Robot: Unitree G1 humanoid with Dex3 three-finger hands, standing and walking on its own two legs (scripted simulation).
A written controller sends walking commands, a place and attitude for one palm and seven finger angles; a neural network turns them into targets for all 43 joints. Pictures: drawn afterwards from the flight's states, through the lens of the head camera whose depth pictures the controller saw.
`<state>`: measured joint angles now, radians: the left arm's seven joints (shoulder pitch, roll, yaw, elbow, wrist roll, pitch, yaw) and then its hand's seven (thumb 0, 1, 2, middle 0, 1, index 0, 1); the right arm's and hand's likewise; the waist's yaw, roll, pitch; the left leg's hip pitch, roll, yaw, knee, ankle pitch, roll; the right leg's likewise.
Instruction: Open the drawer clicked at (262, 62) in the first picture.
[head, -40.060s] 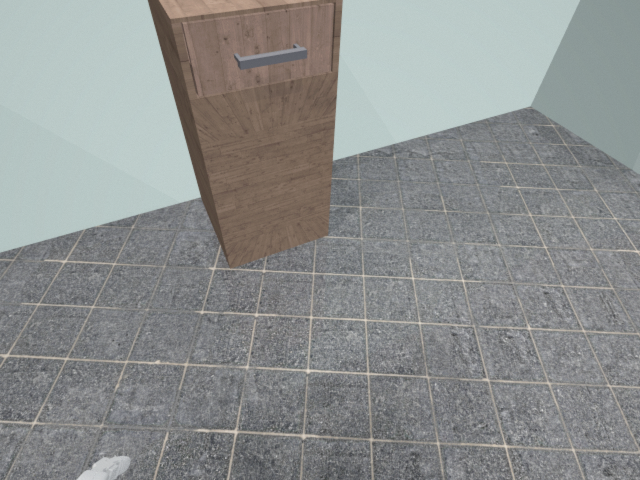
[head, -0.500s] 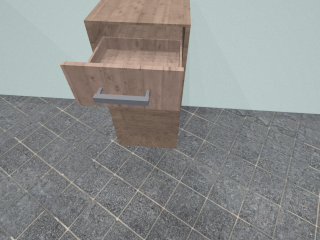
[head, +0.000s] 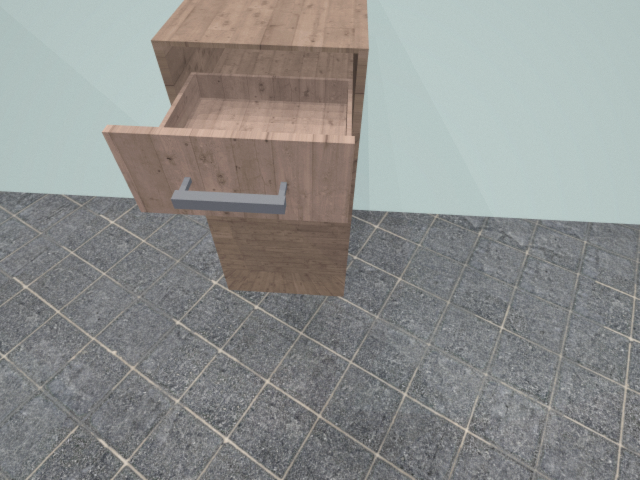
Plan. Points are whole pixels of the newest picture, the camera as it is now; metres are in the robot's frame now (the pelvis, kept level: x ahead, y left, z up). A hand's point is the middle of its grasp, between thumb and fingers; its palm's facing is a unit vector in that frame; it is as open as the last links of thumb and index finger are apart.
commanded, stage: look to check the result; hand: left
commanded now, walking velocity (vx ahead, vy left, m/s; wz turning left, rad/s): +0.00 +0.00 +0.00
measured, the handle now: (232, 193) +0.53 +0.17 +0.04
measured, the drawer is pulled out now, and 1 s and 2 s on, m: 0.30 0.30 0.30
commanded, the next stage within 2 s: stand and wait in 0.46 s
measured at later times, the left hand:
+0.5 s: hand out of the picture +0.04 +0.20 -0.17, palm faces +0.00 -0.96 -0.26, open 7.4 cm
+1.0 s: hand out of the picture +0.08 +0.22 -0.16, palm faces -0.02 -0.95 -0.31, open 7.4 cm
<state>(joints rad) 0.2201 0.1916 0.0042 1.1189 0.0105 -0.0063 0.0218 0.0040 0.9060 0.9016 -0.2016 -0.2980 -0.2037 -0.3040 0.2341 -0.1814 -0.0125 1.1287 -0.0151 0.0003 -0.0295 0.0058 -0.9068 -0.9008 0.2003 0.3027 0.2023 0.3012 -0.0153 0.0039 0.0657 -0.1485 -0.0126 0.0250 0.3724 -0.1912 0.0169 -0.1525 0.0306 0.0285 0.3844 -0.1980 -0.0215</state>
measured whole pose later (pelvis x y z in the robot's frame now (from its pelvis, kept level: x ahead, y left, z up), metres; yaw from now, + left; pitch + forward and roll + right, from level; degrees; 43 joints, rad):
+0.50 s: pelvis +0.00 -0.01 +0.00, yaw +0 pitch -2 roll +0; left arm 0.19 0.23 0.01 1.12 0.01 -0.01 0.02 0.01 0.91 0.90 -0.20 -0.30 -0.20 -0.30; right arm 0.19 -0.22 -0.02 1.12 -0.02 0.00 -0.03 0.01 -0.91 -0.90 0.20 0.30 0.20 0.30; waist -0.01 0.01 0.07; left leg -0.13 0.00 0.02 0.36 -0.19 0.01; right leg -0.13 0.04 0.03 0.36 -0.20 -0.03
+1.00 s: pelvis +0.01 -0.01 +0.00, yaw +0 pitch -2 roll +0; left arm 0.13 0.30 0.02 1.12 0.01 -0.02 0.01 0.01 0.90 0.90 -0.20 -0.30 -0.20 -0.30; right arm 0.14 -0.29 -0.02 1.12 -0.02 0.00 -0.02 0.01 -0.91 -0.90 0.20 0.30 0.20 0.30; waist -0.02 0.00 0.08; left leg -0.11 0.00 0.02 0.33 -0.18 0.00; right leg -0.11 0.05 0.02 0.33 -0.18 -0.04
